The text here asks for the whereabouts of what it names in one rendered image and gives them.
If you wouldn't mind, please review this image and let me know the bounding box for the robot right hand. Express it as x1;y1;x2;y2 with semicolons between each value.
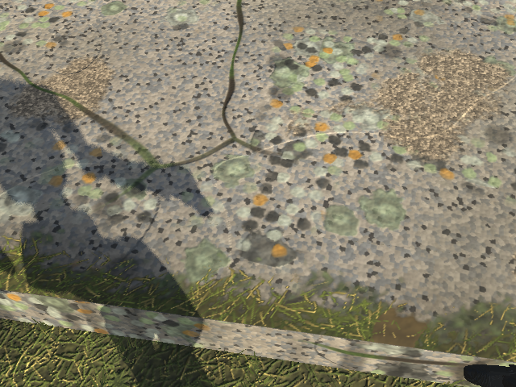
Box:
464;364;516;387

